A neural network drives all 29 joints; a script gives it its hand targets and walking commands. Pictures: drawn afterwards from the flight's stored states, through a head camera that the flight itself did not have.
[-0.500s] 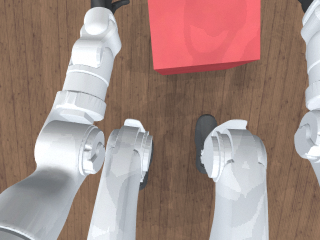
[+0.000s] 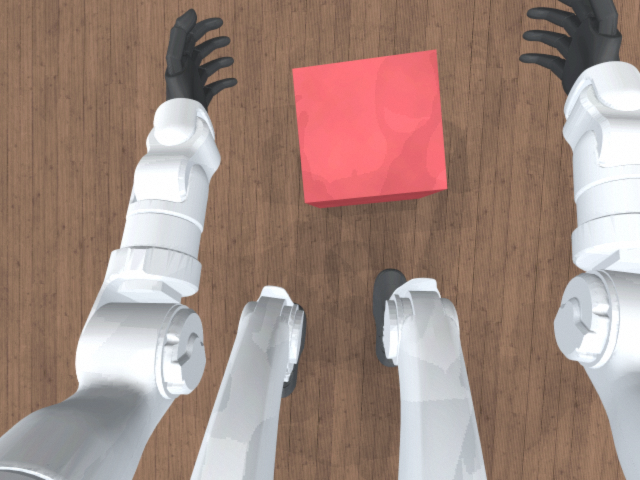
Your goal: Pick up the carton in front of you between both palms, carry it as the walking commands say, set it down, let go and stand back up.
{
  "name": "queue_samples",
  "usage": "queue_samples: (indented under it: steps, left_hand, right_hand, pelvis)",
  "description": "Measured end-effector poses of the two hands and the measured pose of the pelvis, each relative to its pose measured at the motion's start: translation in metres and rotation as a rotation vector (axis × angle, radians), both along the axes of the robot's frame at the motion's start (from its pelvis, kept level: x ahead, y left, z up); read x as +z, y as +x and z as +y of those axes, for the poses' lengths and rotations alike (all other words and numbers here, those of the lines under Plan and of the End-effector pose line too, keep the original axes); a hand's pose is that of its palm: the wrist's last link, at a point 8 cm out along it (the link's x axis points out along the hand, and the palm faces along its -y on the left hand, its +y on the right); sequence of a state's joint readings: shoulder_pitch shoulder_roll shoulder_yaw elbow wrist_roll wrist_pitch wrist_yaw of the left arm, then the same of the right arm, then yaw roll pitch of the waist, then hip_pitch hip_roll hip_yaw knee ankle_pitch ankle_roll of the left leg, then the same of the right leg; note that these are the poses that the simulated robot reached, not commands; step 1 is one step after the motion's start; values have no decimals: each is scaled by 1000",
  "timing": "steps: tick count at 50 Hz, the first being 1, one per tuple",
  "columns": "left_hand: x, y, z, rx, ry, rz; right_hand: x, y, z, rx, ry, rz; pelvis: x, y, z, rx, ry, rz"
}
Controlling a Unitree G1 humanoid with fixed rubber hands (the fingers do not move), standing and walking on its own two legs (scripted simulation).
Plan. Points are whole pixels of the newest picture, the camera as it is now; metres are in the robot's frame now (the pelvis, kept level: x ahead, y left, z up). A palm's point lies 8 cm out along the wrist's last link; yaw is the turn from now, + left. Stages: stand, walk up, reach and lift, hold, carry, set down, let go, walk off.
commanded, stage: set down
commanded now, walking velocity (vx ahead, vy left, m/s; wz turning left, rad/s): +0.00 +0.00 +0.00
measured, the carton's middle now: (366, 144) +0.51 -0.07 -0.41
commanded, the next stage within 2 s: let go in 0.28 s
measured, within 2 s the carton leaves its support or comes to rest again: neither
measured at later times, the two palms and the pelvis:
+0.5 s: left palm (108, 83) +0.48 +0.13 +0.02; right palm out of the picture +0.47 -0.28 +0.01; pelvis +0.04 -0.01 +0.13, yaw -3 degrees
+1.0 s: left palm out of the picture +0.33 +0.22 +0.14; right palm out of the picture +0.31 -0.24 +0.13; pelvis +0.10 +0.01 +0.22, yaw -5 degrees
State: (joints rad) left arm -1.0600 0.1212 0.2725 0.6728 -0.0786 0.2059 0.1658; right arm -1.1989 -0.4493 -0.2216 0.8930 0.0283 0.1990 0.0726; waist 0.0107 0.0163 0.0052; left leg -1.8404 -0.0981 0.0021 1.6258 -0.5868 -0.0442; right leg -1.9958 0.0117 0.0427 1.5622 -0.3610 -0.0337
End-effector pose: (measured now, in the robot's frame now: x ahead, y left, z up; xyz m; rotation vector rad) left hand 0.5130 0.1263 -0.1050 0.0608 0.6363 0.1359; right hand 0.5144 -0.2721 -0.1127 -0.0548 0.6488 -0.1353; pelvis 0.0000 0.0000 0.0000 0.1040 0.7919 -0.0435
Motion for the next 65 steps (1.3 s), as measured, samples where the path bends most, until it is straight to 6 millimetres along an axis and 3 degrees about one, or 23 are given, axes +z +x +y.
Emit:
queue_samples:
  steps: [12,20,26,34,42,54,59,65]
  left_hand:
    - [78,-1,3,-7,-4,-8]
    - [113,-8,2,-50,22,12]
    - [131,-36,9,-142,81,78]
    - [174,-80,37,-194,109,139]
    - [215,-122,63,-184,92,140]
    - [265,-203,101,-157,85,155]
    - [277,-219,110,-166,88,151]
    - [280,-218,110,-186,91,149]
  right_hand:
    - [79,1,-1,13,3,1]
    - [113,-9,-2,10,-31,28]
    - [130,-51,-7,-12,-86,85]
    - [169,-111,-5,-30,-84,120]
    - [211,-151,13,-13,-76,116]
    - [261,-233,36,-4,-76,144]
    - [275,-256,42,3,-78,150]
    - [282,-269,44,7,-75,161]
  pelvis:
    - [67,13,-5,-16,-5,-9]
    - [105,23,-7,-24,-16,-27]
    - [137,38,-7,-33,-35,-78]
    - [175,64,-4,-45,-66,-205]
    - [200,85,2,-38,-92,-333]
    - [233,108,14,-30,-137,-600]
    - [239,112,18,-31,-151,-708]
    - [240,112,19,-36,-163,-801]
